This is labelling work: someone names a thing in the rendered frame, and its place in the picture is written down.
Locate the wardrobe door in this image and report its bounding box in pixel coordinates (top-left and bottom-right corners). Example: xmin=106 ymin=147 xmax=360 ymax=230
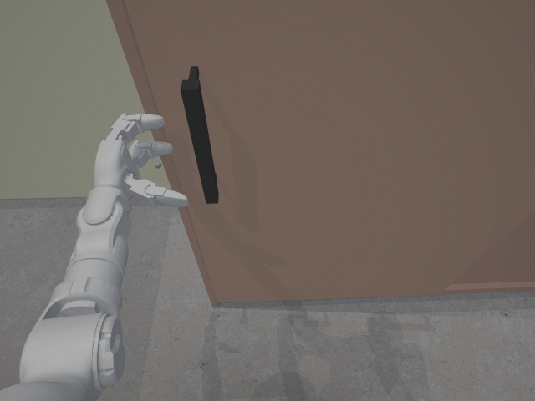
xmin=125 ymin=0 xmax=535 ymax=302
xmin=452 ymin=211 xmax=535 ymax=284

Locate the robot left hand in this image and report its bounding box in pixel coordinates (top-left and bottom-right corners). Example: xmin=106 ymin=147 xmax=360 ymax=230
xmin=94 ymin=114 xmax=188 ymax=209

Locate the robot left upper arm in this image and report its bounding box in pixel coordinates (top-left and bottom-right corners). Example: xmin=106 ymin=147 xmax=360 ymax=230
xmin=0 ymin=312 xmax=125 ymax=401

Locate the handle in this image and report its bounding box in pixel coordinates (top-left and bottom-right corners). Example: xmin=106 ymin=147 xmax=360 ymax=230
xmin=181 ymin=66 xmax=219 ymax=204

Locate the left robot forearm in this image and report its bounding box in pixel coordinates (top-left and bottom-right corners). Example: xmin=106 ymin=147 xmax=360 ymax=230
xmin=19 ymin=186 xmax=132 ymax=383

